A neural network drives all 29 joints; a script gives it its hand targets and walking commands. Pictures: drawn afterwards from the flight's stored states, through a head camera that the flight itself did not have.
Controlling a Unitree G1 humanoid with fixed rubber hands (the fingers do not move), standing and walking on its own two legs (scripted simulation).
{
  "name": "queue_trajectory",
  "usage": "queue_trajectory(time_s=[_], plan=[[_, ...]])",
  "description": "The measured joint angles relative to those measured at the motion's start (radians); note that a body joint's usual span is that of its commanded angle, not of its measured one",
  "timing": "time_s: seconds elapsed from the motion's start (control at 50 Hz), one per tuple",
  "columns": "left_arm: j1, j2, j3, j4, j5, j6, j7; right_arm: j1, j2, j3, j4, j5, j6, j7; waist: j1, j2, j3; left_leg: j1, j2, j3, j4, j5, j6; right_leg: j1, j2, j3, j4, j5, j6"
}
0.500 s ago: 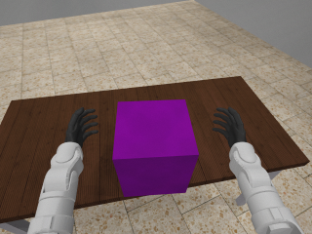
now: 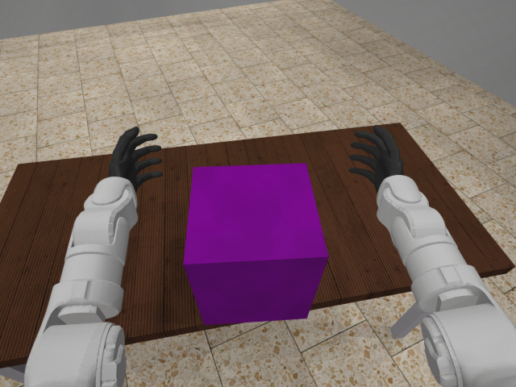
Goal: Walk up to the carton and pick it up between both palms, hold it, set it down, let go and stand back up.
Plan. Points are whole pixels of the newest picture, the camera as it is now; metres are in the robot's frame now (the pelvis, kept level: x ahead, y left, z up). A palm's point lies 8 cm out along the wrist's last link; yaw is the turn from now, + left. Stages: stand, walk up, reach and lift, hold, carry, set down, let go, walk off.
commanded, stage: reach and lift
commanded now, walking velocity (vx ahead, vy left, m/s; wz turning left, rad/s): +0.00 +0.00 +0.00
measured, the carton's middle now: (253, 247) +0.39 +0.06 -0.05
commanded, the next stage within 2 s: none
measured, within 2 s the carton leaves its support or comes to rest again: neither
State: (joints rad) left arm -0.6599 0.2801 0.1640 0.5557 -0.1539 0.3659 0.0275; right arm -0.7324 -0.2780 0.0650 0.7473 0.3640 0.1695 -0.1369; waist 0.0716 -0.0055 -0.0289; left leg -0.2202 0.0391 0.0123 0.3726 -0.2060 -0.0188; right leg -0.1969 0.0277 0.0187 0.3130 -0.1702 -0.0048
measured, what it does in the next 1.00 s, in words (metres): lowers itself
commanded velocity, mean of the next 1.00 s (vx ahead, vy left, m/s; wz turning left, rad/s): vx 0.00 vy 0.00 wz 0.00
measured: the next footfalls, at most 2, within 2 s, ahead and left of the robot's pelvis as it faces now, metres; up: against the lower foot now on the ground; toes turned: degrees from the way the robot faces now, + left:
none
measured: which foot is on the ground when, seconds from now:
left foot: down 0.00-1.00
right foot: down 0.00-1.00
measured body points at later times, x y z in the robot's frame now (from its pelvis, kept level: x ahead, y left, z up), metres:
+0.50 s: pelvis -0.01 +0.00 -0.02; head +0.03 +0.02 +0.43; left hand +0.37 +0.25 +0.02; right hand +0.42 -0.13 +0.03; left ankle -0.01 +0.13 -0.75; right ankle -0.01 -0.12 -0.75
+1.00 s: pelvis -0.03 +0.00 -0.05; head +0.05 +0.00 +0.39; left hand +0.38 +0.23 -0.03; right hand +0.42 -0.13 -0.02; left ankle -0.01 +0.13 -0.75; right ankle -0.01 -0.12 -0.75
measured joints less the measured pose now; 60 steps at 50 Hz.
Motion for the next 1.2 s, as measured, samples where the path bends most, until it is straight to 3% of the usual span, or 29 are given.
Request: queue_trajectory(time_s=[0.12, 0.28, 0.44, 0.64, 0.82, 0.98, 1.12, 1.2], plan=[[-0.025, -0.009, 0.0, 0.131, 0.024, -0.103, -0.016, -0.027, 0.022, 0.017, 0.099, -0.007, -0.054, 0.001, -0.003, -0.003, -0.01, -0.011, -0.001, -0.009, 0.007, -0.003, 0.0, -0.003, 0.0, -0.008, -0.002, -0.002, 0.0], [0.042, -0.066, -0.008, 0.365, 0.069, -0.394, -0.022, 0.055, 0.1, -0.015, 0.275, -0.086, -0.252, 0.031, -0.004, -0.009, -0.036, -0.076, -0.004, -0.026, 0.054, -0.02, 0.0, -0.057, -0.003, -0.026, 0.035, -0.02, 0.001], [0.012, -0.071, -0.08, 0.562, -0.013, -0.628, 0.021, 0.05, 0.122, -0.049, 0.386, -0.122, -0.403, 0.048, -0.013, 0.001, -0.127, -0.287, -0.002, -0.041, 0.167, -0.044, 0.002, -0.258, -0.001, -0.041, 0.137, -0.043, 0.002], [-0.17, -0.064, -0.149, 0.904, -0.081, -0.813, 0.018, -0.095, 0.088, 0.035, 0.635, -0.036, -0.521, 0.085, -0.016, -0.012, -0.207, -0.5, -0.011, -0.034, 0.306, -0.078, 0.003, -0.492, -0.011, -0.037, 0.319, -0.099, 0.003], [-0.174, -0.055, -0.176, 0.906, -0.127, -0.856, 0.015, -0.107, 0.089, 0.061, 0.621, -0.011, -0.572, 0.086, -0.025, -0.015, -0.235, -0.651, -0.011, -0.035, 0.41, -0.107, -0.001, -0.652, -0.011, -0.038, 0.44, -0.137, -0.002], [-0.165, -0.07, -0.136, 0.847, -0.092, -0.858, 0.005, -0.111, 0.106, 0.046, 0.585, -0.043, -0.582, 0.064, -0.027, -0.002, -0.235, -0.689, -0.011, -0.037, 0.437, -0.111, -0.004, -0.692, -0.012, -0.04, 0.473, -0.144, -0.004], [-0.19, -0.114, -0.077, 0.858, -0.046, -0.864, 0.02, -0.12, 0.175, -0.044, 0.57, -0.157, -0.565, 0.048, -0.031, -0.01, -0.232, -0.681, -0.018, -0.034, 0.437, -0.111, -0.003, -0.69, -0.019, -0.037, 0.489, -0.153, -0.004], [-0.188, -0.138, 0.005, 0.846, 0.037, -0.861, 0.043, -0.131, 0.234, -0.159, 0.583, -0.262, -0.578, 0.015, -0.033, -0.009, -0.209, -0.654, -0.017, -0.039, 0.431, -0.112, -0.004, -0.657, -0.018, -0.042, 0.474, -0.152, -0.005]])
